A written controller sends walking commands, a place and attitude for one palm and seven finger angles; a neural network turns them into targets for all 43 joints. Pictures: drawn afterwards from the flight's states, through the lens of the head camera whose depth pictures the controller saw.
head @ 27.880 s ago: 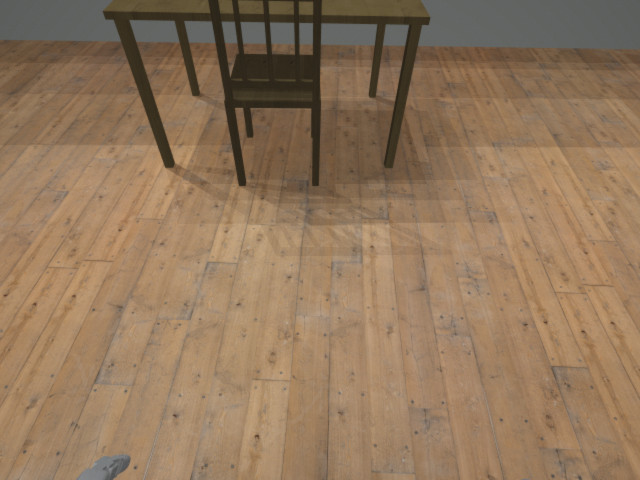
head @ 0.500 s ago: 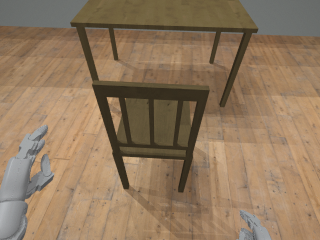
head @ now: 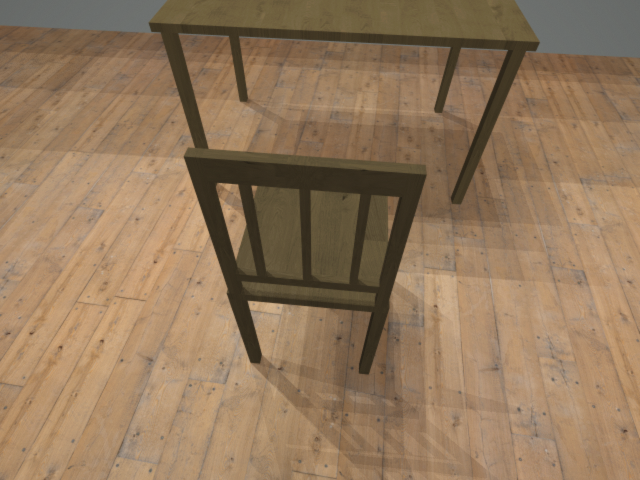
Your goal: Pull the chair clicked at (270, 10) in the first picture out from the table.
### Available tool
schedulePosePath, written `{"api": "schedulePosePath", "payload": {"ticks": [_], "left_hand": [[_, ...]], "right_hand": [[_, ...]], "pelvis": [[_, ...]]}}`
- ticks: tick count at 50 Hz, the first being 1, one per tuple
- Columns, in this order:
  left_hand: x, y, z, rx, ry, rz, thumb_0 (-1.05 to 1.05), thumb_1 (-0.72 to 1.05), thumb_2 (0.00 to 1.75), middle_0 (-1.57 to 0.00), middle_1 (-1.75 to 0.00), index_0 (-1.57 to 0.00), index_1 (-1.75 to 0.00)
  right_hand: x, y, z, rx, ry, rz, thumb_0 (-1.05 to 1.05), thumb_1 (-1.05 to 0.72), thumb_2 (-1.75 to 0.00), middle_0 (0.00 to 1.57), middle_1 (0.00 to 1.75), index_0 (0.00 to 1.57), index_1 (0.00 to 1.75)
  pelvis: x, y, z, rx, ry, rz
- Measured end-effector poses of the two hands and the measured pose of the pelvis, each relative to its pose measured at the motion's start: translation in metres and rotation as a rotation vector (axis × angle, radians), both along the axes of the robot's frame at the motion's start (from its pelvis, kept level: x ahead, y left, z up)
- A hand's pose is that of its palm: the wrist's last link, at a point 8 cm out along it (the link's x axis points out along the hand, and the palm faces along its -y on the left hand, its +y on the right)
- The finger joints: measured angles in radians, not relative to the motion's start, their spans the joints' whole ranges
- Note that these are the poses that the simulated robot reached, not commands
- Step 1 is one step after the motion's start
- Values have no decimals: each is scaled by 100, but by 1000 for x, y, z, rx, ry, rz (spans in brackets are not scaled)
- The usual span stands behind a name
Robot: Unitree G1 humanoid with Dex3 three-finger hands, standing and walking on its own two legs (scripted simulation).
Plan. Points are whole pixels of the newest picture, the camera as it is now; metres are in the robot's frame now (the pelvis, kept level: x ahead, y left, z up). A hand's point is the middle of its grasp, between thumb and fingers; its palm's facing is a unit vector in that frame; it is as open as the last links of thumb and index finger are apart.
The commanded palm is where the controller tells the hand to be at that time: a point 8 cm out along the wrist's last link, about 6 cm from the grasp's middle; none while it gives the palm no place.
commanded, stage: let the arm hang, fingers relaxed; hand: left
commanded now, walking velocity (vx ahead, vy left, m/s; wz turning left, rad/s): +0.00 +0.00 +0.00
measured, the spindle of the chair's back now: (306, 237) +0.54 +0.07 -0.11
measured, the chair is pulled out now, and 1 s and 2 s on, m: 0.66 0.66 0.66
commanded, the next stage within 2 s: look to check the result in 0.52 s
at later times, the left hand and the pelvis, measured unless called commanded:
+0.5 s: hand out of the picture +0.01 +0.13 -0.18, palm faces +0.00 -0.98 -0.17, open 7.3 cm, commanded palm none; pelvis +0.01 -0.03 +0.00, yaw -1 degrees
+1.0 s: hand out of the picture +0.02 +0.13 -0.17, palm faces +0.02 -0.99 -0.17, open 7.4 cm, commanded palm none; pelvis +0.01 -0.03 +0.00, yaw -1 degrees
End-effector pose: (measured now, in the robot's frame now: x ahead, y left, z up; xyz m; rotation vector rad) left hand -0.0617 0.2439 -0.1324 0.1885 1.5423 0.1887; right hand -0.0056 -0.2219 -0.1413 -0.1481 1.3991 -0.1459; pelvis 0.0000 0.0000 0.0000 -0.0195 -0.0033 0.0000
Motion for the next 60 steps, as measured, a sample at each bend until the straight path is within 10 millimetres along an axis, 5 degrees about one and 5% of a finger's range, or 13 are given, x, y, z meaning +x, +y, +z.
{"api": "schedulePosePath", "payload": {"ticks": [6, 17, 60], "left_hand": [[5, -14, 1, 3, -14, 0, 0, 92, 90, -20, -30, -20, -30], [62, -60, -13, -78, -147, -35, 0, 92, 90, -20, -30, -20, -30], [73, -55, -12, -70, -149, -20, 0, 91, 90, -20, -30, -20, -30]], "right_hand": [[-2, -2, -8, 26, -2, -18, 1, -92, -90, 20, 30, 20, 29], [-6, -10, -7, 27, 5, -44, 0, -91, -90, 20, 30, 20, 29], [4, -16, -2, 2, 17, -45, 1, -92, -90, 20, 30, 20, 29]], "pelvis": [[3, -7, -1, 10, -7, -8], [8, -22, -2, 14, -16, -14], [14, -24, 1, 12, -21, -12]]}}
